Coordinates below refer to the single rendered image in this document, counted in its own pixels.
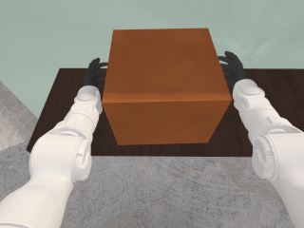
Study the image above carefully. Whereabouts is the robot right hand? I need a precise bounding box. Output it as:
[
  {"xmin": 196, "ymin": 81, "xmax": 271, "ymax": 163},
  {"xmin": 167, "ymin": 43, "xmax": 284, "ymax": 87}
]
[{"xmin": 218, "ymin": 51, "xmax": 248, "ymax": 91}]

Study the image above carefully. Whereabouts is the robot left forearm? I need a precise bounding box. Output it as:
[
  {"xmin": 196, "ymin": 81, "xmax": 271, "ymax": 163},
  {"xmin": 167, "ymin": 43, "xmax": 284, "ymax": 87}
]
[{"xmin": 28, "ymin": 85, "xmax": 103, "ymax": 175}]

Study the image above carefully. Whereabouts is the table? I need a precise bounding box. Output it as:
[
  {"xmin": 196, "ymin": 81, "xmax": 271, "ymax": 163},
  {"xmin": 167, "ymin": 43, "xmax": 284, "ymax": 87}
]
[{"xmin": 26, "ymin": 67, "xmax": 304, "ymax": 158}]

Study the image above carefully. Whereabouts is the robot left upper arm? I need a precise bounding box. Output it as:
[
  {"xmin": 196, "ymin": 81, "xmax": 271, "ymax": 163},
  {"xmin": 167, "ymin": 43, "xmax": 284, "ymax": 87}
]
[{"xmin": 0, "ymin": 134, "xmax": 92, "ymax": 228}]

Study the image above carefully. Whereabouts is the robot right forearm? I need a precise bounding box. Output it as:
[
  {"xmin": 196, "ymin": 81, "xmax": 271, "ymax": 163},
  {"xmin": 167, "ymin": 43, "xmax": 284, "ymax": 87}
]
[{"xmin": 232, "ymin": 79, "xmax": 304, "ymax": 146}]

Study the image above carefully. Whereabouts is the robot right upper arm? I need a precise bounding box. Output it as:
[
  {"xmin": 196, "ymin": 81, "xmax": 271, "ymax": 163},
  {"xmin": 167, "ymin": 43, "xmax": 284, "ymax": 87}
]
[{"xmin": 252, "ymin": 133, "xmax": 304, "ymax": 228}]

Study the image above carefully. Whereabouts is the robot left hand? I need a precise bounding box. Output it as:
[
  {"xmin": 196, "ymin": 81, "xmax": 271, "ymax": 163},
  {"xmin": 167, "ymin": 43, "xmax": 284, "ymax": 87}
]
[{"xmin": 84, "ymin": 57, "xmax": 108, "ymax": 91}]

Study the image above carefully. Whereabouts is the carton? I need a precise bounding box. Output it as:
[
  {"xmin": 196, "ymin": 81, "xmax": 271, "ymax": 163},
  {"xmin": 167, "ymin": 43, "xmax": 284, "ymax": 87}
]
[{"xmin": 102, "ymin": 28, "xmax": 232, "ymax": 145}]

